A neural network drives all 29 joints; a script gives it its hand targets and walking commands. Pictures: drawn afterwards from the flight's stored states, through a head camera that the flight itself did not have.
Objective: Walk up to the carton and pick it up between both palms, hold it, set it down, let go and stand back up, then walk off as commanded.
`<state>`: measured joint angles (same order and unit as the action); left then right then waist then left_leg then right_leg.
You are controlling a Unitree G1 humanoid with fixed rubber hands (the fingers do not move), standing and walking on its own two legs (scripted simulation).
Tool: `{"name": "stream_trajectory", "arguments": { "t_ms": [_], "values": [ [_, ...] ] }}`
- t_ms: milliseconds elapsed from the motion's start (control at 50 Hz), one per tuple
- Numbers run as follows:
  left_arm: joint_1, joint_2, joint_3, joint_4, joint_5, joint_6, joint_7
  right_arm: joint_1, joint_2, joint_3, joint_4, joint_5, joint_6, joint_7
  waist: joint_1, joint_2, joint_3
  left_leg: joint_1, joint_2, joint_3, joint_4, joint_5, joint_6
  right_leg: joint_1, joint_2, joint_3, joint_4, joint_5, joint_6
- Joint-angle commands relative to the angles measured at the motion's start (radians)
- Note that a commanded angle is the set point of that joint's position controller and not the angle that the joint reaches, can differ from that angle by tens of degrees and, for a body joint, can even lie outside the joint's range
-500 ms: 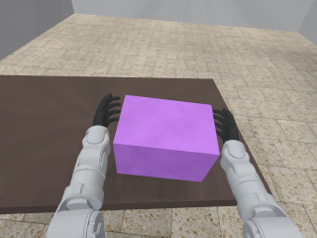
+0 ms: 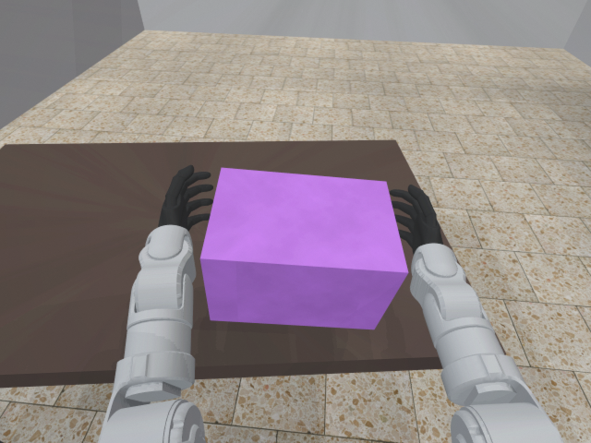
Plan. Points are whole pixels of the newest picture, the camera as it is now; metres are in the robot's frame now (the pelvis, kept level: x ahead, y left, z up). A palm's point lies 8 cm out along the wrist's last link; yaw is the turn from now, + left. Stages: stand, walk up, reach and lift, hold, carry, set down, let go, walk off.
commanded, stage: reach and lift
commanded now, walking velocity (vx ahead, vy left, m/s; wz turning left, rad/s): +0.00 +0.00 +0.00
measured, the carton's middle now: (299, 250) +0.38 -0.02 +0.08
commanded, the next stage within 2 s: hold in 0.92 s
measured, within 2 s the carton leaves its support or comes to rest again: neither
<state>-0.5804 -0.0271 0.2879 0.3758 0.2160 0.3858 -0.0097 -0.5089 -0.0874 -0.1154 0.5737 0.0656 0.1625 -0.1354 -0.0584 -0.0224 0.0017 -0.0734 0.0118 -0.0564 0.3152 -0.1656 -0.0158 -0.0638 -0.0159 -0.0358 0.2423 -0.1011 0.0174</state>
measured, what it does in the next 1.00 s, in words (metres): stands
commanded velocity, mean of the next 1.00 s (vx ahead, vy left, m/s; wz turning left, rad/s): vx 0.00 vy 0.00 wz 0.00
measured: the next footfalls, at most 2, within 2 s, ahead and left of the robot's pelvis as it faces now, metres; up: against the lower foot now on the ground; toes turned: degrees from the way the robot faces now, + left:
none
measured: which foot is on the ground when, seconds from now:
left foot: down 0.00-1.00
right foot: down 0.00-1.00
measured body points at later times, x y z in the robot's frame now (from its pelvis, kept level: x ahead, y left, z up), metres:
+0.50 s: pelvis +0.01 +0.01 +0.00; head -0.02 +0.03 +0.45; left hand +0.39 +0.16 +0.16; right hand +0.36 -0.18 +0.13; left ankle +0.01 +0.13 -0.75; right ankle +0.02 -0.13 -0.75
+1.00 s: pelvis +0.01 +0.00 +0.00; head -0.03 +0.02 +0.45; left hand +0.38 +0.17 +0.18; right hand +0.37 -0.18 +0.16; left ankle +0.01 +0.13 -0.75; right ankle +0.02 -0.13 -0.75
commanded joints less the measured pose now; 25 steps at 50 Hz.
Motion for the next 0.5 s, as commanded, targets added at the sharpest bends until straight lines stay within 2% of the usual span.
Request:
{"name": "stream_trajectory", "arguments": {
  "t_ms": [0, 40, 60, 80, 100, 120, 140, 180, 200, 220, 260, 280, 320, 340, 360, 380, 400, 440, 480],
  "values": [
    [-0.528, -0.485, -0.415, -0.079, -0.072, 0.007, -0.179, -0.830, 0.559, 0.391, -0.395, 0.030, -0.077, 0.122, -0.006, -0.073, -0.370, 0.005, -0.086, 0.097, -0.055, 0.120, 0.018, 0.205, 0.041, -0.031, -0.013, 0.135, 0.032],
    [-0.510, -0.508, -0.435, -0.116, -0.077, 0.021, -0.175, -0.846, 0.546, 0.395, -0.412, 0.060, -0.075, 0.124, 0.001, -0.035, -0.390, 0.031, -0.083, 0.093, -0.051, 0.160, 0.002, 0.195, 0.056, -0.042, -0.011, 0.135, 0.023],
    [-0.543, -0.518, -0.445, -0.139, -0.079, 0.029, -0.175, -0.828, 0.539, 0.383, -0.389, 0.057, -0.067, 0.126, -0.006, -0.010, -0.365, 0.029, -0.079, 0.087, -0.051, 0.150, -0.006, 0.177, 0.058, -0.050, -0.006, 0.114, 0.017],
    [-0.524, -0.502, -0.445, -0.152, -0.079, 0.036, -0.180, -0.783, 0.542, 0.378, -0.384, 0.056, -0.060, 0.120, -0.019, -0.005, -0.371, 0.053, -0.081, 0.087, -0.039, 0.177, -0.008, 0.183, 0.056, -0.048, -0.007, 0.148, 0.018],
    [-0.541, -0.524, -0.453, -0.183, -0.082, 0.041, -0.180, -0.804, 0.533, 0.370, -0.391, 0.055, -0.066, 0.127, -0.025, 0.008, -0.391, 0.064, -0.074, 0.085, -0.041, 0.196, -0.015, 0.173, 0.066, -0.058, -0.003, 0.136, 0.011],
    [-0.512, -0.509, -0.440, -0.157, -0.081, 0.044, -0.187, -0.786, 0.531, 0.372, -0.391, 0.054, -0.061, 0.121, -0.028, -0.011, -0.364, 0.059, -0.079, 0.084, -0.038, 0.197, -0.010, 0.184, 0.065, -0.056, -0.008, 0.149, 0.016],
    [-0.500, -0.504, -0.436, -0.167, -0.073, 0.053, -0.189, -0.773, 0.522, 0.373, -0.388, 0.050, -0.053, 0.120, -0.030, -0.005, -0.355, 0.057, -0.079, 0.084, -0.043, 0.188, -0.010, 0.186, 0.063, -0.059, -0.007, 0.145, 0.017],
    [-0.508, -0.488, -0.434, -0.183, -0.063, 0.063, -0.198, -0.784, 0.526, 0.365, -0.397, 0.050, -0.055, 0.123, -0.030, 0.008, -0.362, 0.064, -0.079, 0.087, -0.042, 0.179, -0.009, 0.186, 0.061, -0.058, -0.003, 0.130, 0.012],
    [-0.487, -0.508, -0.463, -0.209, -0.071, 0.074, -0.193, -0.784, 0.512, 0.361, -0.415, 0.069, -0.053, 0.126, -0.044, 0.039, -0.362, 0.089, -0.077, 0.079, -0.032, 0.228, -0.026, 0.184, 0.066, -0.067, 0.004, 0.158, 0.006],
    [-0.489, -0.507, -0.454, -0.195, -0.065, 0.081, -0.191, -0.809, 0.500, 0.357, -0.434, 0.063, -0.055, 0.128, -0.036, 0.024, -0.351, 0.080, -0.075, 0.079, -0.036, 0.199, -0.025, 0.175, 0.072, -0.068, -0.005, 0.114, 0.006],
    [-0.487, -0.513, -0.477, -0.237, -0.067, 0.087, -0.184, -0.791, 0.502, 0.382, -0.434, 0.075, -0.052, 0.129, -0.029, 0.050, -0.357, 0.094, -0.073, 0.077, -0.029, 0.231, -0.028, 0.181, 0.073, -0.067, 0.000, 0.136, 0.001],
    [-0.513, -0.518, -0.484, -0.255, -0.075, 0.090, -0.182, -0.783, 0.490, 0.371, -0.419, 0.076, -0.048, 0.135, -0.037, 0.065, -0.358, 0.103, -0.069, 0.074, -0.027, 0.259, -0.038, 0.165, 0.075, -0.073, 0.007, 0.149, -0.002],
    [-0.492, -0.502, -0.475, -0.243, -0.055, 0.102, -0.184, -0.780, 0.490, 0.365, -0.406, 0.079, -0.039, 0.137, -0.037, 0.069, -0.309, 0.094, -0.067, 0.074, -0.029, 0.227, -0.036, 0.169, 0.074, -0.070, 0.004, 0.114, -0.003],
    [-0.481, -0.510, -0.480, -0.257, -0.064, 0.106, -0.185, -0.795, 0.498, 0.374, -0.451, 0.090, -0.046, 0.135, -0.037, 0.058, -0.334, 0.095, -0.070, 0.068, -0.020, 0.248, -0.034, 0.184, 0.071, -0.068, 0.006, 0.141, -0.002],
    [-0.496, -0.528, -0.505, -0.292, -0.072, 0.106, -0.180, -0.779, 0.484, 0.368, -0.450, 0.095, -0.045, 0.139, -0.049, 0.089, -0.356, 0.117, -0.066, 0.068, -0.016, 0.261, -0.047, 0.163, 0.076, -0.074, 0.008, 0.131, -0.005],
    [-0.487, -0.521, -0.509, -0.294, -0.074, 0.110, -0.179, -0.791, 0.476, 0.375, -0.459, 0.104, -0.044, 0.138, -0.047, 0.076, -0.348, 0.109, -0.064, 0.066, -0.017, 0.260, -0.044, 0.160, 0.078, -0.072, 0.008, 0.133, -0.004],
    [-0.482, -0.525, -0.521, -0.299, -0.069, 0.122, -0.172, -0.805, 0.471, 0.374, -0.471, 0.100, -0.045, 0.144, -0.045, 0.087, -0.347, 0.123, -0.061, 0.064, -0.013, 0.273, -0.049, 0.158, 0.081, -0.077, 0.010, 0.130, -0.007],
    [-0.445, -0.518, -0.518, -0.350, -0.066, 0.130, -0.171, -0.772, 0.483, 0.417, -0.500, 0.121, -0.035, 0.139, -0.030, 0.093, -0.375, 0.153, -0.066, 0.067, 0.007, 0.350, -0.054, 0.164, 0.084, -0.076, 0.013, 0.173, 0.000],
    [-0.452, -0.515, -0.517, -0.358, -0.076, 0.136, -0.167, -0.769, 0.468, 0.410, -0.515, 0.123, -0.030, 0.139, -0.040, 0.080, -0.376, 0.163, -0.063, 0.062, 0.010, 0.370, -0.057, 0.160, 0.089, -0.078, 0.018, 0.175, 0.000]
  ]
}}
